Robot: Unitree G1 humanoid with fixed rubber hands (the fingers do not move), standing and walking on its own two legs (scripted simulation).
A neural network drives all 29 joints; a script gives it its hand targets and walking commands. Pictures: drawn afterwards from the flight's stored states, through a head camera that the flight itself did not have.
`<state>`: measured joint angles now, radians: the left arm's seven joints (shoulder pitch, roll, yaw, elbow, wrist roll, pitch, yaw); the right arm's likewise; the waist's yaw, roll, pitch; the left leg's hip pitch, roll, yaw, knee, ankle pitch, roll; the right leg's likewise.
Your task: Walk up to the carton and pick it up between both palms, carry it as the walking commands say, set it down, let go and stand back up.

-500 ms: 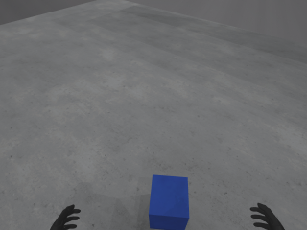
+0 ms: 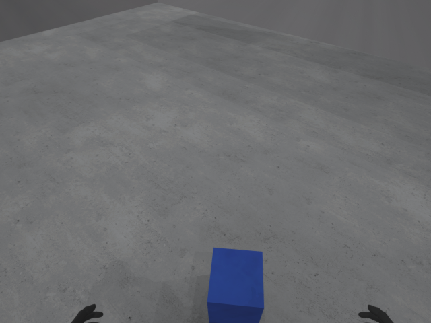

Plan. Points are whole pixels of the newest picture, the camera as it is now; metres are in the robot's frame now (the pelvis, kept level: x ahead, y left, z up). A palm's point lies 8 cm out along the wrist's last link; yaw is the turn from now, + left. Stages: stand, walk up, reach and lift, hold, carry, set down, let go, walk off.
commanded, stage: stand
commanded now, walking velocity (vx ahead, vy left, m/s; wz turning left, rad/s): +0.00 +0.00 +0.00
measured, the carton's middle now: (235, 288) +0.43 -0.04 -0.65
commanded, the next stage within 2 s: none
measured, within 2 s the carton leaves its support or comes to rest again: neither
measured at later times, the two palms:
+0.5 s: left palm out of the picture +0.07 +0.30 -0.10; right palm out of the picture +0.06 -0.30 -0.09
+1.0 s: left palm out of the picture +0.06 +0.31 -0.10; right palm out of the picture +0.04 -0.31 -0.10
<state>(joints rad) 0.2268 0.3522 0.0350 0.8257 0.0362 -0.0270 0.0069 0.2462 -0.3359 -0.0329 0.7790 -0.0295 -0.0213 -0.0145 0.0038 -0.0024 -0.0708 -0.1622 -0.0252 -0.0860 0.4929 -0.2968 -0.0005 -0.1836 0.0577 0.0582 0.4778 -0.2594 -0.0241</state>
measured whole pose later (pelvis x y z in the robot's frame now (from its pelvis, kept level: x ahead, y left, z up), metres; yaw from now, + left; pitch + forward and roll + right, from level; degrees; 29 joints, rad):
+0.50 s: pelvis -0.02 +0.00 +0.00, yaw +0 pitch -4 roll +0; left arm 0.18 0.37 0.01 0.96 0.02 -0.03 0.00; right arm 0.22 -0.36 -0.02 0.93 -0.02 -0.03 -0.01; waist 0.00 -0.01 -0.03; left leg -0.13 -0.02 -0.08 0.43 -0.23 0.00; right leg -0.16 0.05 0.07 0.42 -0.20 -0.02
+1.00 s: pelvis -0.03 +0.00 +0.01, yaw -1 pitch -4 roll +0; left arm 0.15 0.38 0.00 1.04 0.02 -0.02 0.00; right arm 0.19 -0.37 -0.01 1.01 -0.01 -0.02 -0.01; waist 0.00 -0.01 0.00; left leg -0.12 -0.02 -0.07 0.39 -0.21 0.00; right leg -0.15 0.05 0.08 0.39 -0.17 -0.02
